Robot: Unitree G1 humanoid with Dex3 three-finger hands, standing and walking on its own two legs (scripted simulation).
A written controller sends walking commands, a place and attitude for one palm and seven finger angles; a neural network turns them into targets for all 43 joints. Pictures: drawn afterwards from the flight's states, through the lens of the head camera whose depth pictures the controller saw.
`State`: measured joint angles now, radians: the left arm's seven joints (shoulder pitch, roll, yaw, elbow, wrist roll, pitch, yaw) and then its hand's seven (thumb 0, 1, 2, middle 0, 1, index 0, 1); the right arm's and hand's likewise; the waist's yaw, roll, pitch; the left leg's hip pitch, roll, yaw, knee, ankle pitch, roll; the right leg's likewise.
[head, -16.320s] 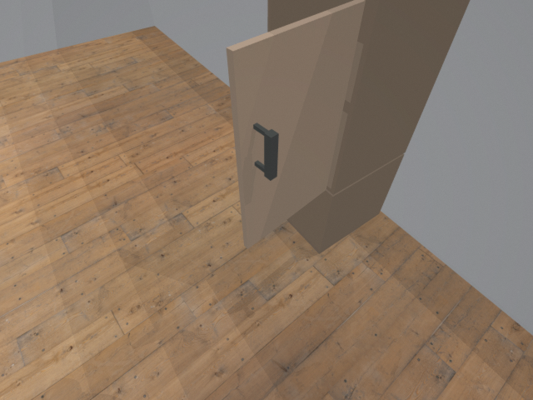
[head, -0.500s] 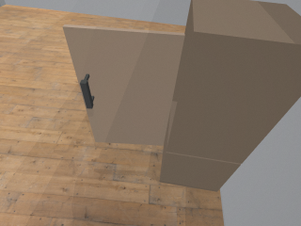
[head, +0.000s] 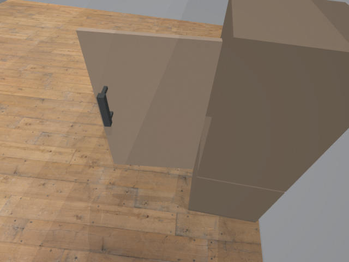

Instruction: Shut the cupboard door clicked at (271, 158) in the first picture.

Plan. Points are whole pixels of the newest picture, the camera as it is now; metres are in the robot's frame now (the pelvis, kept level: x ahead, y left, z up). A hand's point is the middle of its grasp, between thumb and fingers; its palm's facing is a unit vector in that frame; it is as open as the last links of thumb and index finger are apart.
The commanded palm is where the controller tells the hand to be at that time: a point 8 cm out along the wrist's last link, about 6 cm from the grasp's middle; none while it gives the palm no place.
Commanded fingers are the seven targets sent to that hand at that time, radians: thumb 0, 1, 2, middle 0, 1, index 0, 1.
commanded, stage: look again from close up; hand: left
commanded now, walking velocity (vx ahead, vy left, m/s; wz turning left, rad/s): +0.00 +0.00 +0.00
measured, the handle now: (106, 106) +0.53 +0.26 +0.02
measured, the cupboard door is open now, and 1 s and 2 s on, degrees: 97 97 97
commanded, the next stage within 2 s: shuffle to correct the standing spot in 0.22 s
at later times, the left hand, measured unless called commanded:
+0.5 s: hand out of the picture +0.02 +0.18 -0.18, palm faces +0.02 -0.98 -0.19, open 7.4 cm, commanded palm none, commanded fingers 0.00 0.90 0.90 -0.20 -0.30 -0.20 -0.30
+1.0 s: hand out of the picture +0.14 +0.20 -0.18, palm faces +0.01 -0.97 -0.23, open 7.3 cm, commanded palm none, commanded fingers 0.00 0.90 0.90 -0.20 -0.30 -0.20 -0.30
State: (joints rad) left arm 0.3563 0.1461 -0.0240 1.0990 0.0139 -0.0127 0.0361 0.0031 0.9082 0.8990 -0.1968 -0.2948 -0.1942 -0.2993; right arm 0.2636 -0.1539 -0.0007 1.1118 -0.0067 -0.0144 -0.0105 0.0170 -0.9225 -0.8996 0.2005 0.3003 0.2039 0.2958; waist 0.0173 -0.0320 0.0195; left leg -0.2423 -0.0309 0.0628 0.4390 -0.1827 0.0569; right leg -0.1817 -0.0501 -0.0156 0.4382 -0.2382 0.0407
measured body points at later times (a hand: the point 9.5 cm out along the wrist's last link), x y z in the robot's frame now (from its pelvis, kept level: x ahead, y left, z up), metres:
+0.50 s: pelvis +0.02 +0.00 +0.00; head +0.02 +0.01 +0.45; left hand +0.02 +0.23 -0.16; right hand +0.02 -0.23 -0.15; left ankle +0.04 +0.08 -0.74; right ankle +0.00 -0.15 -0.74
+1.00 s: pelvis +0.08 +0.01 -0.01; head +0.12 +0.01 +0.44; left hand +0.14 +0.25 -0.16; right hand +0.06 -0.19 -0.17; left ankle +0.04 +0.08 -0.74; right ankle +0.11 -0.11 -0.74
